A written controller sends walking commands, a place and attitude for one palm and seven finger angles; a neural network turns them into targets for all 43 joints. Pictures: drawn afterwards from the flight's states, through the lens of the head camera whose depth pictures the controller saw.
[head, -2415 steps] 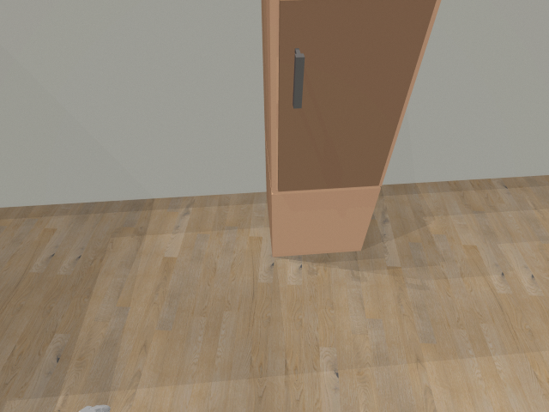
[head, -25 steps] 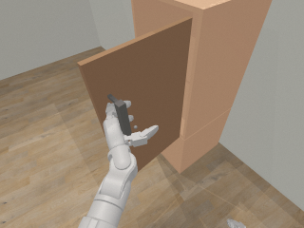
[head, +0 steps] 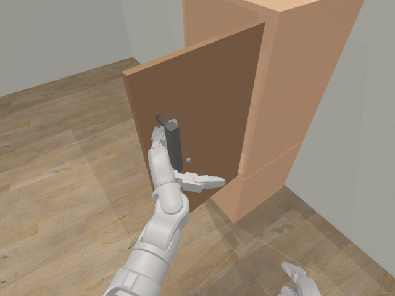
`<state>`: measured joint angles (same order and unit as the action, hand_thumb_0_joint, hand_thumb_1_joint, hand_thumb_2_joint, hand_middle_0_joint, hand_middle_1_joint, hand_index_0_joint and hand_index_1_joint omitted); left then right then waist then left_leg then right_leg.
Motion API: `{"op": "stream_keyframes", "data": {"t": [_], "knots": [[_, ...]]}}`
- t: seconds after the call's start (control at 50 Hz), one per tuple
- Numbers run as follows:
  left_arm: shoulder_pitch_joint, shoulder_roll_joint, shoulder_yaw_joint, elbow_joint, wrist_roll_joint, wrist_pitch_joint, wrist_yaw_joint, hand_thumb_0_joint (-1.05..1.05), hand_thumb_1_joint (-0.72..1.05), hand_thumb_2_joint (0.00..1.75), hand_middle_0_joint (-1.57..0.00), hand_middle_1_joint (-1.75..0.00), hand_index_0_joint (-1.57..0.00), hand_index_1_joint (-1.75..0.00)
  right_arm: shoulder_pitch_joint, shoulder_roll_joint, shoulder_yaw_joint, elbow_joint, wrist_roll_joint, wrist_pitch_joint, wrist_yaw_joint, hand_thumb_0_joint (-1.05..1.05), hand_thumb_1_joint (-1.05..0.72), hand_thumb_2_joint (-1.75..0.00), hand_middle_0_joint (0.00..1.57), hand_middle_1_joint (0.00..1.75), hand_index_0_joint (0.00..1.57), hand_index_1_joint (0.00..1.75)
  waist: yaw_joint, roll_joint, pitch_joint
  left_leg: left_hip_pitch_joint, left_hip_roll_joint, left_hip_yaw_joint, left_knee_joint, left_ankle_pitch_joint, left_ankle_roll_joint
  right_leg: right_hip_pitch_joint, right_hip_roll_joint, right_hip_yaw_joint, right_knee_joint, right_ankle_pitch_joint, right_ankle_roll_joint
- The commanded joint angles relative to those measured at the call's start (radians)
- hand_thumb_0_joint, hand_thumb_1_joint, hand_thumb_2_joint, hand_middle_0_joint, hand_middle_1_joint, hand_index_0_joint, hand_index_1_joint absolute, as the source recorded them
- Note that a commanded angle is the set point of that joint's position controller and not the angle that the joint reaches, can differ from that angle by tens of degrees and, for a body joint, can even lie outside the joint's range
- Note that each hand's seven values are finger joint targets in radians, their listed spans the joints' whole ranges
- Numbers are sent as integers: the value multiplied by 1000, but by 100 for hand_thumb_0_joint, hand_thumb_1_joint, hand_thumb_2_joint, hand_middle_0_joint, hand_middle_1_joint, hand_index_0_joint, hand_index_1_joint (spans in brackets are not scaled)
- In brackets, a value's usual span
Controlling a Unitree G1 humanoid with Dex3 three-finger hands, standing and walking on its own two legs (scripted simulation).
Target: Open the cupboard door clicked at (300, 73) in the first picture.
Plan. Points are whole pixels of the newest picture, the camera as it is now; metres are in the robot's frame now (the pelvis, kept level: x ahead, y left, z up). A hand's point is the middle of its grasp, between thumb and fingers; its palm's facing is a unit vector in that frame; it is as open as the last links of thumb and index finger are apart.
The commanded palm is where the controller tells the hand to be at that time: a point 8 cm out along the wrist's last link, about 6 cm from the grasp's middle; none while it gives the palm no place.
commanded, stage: slide the hand sideways off the handle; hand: left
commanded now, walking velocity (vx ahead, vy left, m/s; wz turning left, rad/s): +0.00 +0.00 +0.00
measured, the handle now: (168, 144) +0.40 +0.09 +0.11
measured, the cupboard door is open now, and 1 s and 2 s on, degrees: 95 98 98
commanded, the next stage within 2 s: draw the hand back to the body in 1.18 s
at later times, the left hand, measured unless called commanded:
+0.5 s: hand (179, 180) +0.31 +0.06 +0.10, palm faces -0.11 -0.99 +0.01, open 16.3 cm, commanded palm +0.28 +0.12 +0.10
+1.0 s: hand (155, 200) +0.27 +0.10 +0.10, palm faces -0.06 -1.00 -0.02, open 16.4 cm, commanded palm +0.24 +0.16 +0.10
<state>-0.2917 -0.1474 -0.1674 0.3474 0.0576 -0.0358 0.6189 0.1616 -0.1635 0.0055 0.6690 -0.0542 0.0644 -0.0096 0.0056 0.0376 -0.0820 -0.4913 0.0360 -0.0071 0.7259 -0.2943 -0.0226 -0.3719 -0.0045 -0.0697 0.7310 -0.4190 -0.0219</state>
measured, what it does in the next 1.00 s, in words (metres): stands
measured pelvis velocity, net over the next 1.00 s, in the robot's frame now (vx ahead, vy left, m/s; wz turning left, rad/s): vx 0.01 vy -0.01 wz -0.01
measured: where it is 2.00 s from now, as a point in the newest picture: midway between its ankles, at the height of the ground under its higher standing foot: outside the picture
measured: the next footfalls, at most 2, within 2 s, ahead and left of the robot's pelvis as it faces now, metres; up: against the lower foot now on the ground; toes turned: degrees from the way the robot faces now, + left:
none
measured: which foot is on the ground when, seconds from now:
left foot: down 0.00-1.00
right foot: down 0.00-1.00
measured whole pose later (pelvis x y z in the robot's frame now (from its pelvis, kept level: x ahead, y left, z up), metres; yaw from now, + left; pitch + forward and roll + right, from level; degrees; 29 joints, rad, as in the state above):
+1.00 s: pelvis +0.01 -0.01 +0.00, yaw +0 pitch +2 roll +0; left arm 0.21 0.13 -0.06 -0.10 -0.15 -0.12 -0.05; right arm 0.20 -0.21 0.04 0.54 0.01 -0.06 -0.03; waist 0.02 0.05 -0.06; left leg -0.42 0.04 0.00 0.70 -0.31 -0.03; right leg -0.31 0.00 -0.06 0.71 -0.43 -0.03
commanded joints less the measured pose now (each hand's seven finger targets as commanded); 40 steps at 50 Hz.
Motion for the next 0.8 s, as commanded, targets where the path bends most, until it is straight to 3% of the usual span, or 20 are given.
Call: {"op": "stream_keyframes", "data": {"t": [0.0,0.02,0.04,0.08,0.12,0.16,0.24,0.26,0.34,0.38,0.46,0.48,0.54,0.62,0.68,0.72,0.78], "knots": [[-424,115,-96,-260,58,-150,-296,0,-50,30,-15,-30,-15,-30,-22,-125,-38,-158,20,-25,-14,0,-90,-90,20,30,20,30,-68,-127,-214,238,-38,7,-74,179,51,-59,7,54,-128,324,-5],[-460,133,-113,-290,37,-185,-385,0,-50,30,-15,-30,-15,-30,-25,-124,-33,-168,28,-30,-24,0,-90,-90,20,30,20,30,-66,-52,-264,287,-40,11,-71,186,51,-49,5,55,-122,336,-9],[-466,120,-134,-275,0,-206,-465,0,-50,30,-15,-30,-15,-30,-21,-120,-25,-174,38,-40,-31,0,-90,-90,20,30,20,30,-82,-42,-258,312,-39,3,-70,180,53,-63,7,46,-124,330,-8],[-434,100,-127,-239,-114,-212,-599,0,-50,30,-15,-30,-15,-30,-29,-126,-14,-197,64,-59,-42,0,-90,-90,20,30,20,30,-78,-22,-239,332,-35,-9,-85,136,47,-74,19,29,-138,278,-10],[-435,86,-69,-179,-211,-187,-619,0,-50,30,-15,-30,-15,-30,-46,-127,-3,-195,81,-84,-49,0,-90,-90,20,30,20,30,-71,-67,-165,295,-30,-27,-114,44,36,-104,33,7,-159,184,-2],[-406,88,-19,-149,-243,-163,-586,0,-50,30,-15,-30,-15,-30,-44,-135,1,-195,83,-107,-41,0,-90,-90,20,30,20,30,-48,-93,-133,256,-32,-32,-137,-17,31,-105,36,-5,-163,124,1],[-310,109,12,-227,-182,-182,-511,0,-50,30,-15,-30,-15,-30,-22,-135,-13,-212,68,-140,-2,0,-90,-90,20,30,20,30,-9,-73,-211,281,-26,-22,-133,69,29,-71,35,-9,-134,175,-4],[-253,119,15,-235,-168,-186,-503,0,-50,30,-15,-30,-15,-30,-16,-137,-15,-219,65,-142,7,0,-90,-90,20,30,20,30,-2,-99,-211,271,-24,-18,-127,88,30,-60,37,-8,-131,189,-4],[-152,184,51,-326,-139,-200,-501,0,-50,30,-15,-30,-15,-30,-28,-138,-19,-247,63,-141,20,0,-90,-90,20,30,20,30,17,-73,-208,257,-22,10,-126,105,33,-28,35,9,-136,207,-4],[-116,213,65,-348,-132,-190,-504,0,-50,30,-15,-30,-15,-30,-35,-139,-16,-252,64,-134,17,0,-90,-90,20,30,20,30,15,-98,-169,237,-20,15,-133,87,35,-22,36,13,-151,195,-1],[-32,219,68,-447,-144,-168,-517,0,-50,30,-15,-30,-15,-30,-60,-131,-9,-271,68,-128,9,0,-90,-90,20,30,20,30,15,-50,-145,247,-24,26,-140,74,37,-18,37,21,-169,185,1],[-39,221,58,-473,-144,-163,-521,0,-50,30,-15,-30,-15,-30,-61,-133,-10,-273,69,-128,5,0,-90,-90,20,30,20,30,4,-87,-148,249,-22,22,-138,72,39,-13,37,20,-172,181,3],[1,222,54,-526,-155,-155,-538,0,-50,30,-15,-30,-15,-30,-69,-131,-10,-273,71,-137,-3,0,-90,-90,20,30,20,30,-3,-47,-135,267,-25,20,-134,75,39,-29,38,20,-176,192,5],[104,222,47,-572,-173,-148,-570,0,-50,30,-15,-30,-15,-30,-60,-133,-8,-277,72,-150,-4,0,-90,-90,20,30,20,30,-8,-76,-136,267,-29,15,-126,107,41,-15,37,17,-169,246,9],[152,272,80,-588,-171,-139,-593,0,-50,30,-15,-30,-15,-30,-63,-139,-6,-279,73,-149,-8,0,-90,-90,20,30,20,30,-8,-72,-115,254,-34,19,-118,103,42,-14,32,28,-176,249,11],[148,269,78,-611,-174,-136,-604,0,-50,30,-15,-30,-15,-30,-66,-135,-5,-283,71,-153,-12,0,-90,-90,20,30,20,30,-11,-62,-117,260,-37,14,-113,112,43,-20,30,27,-168,269,12],[236,295,114,-631,-192,-136,-626,0,-50,30,-15,-30,-15,-30,-65,-136,-3,-286,71,-158,-15,0,-90,-90,20,30,20,30,0,-64,-128,256,-41,20,-103,135,43,6,29,32,-170,304,13]]}}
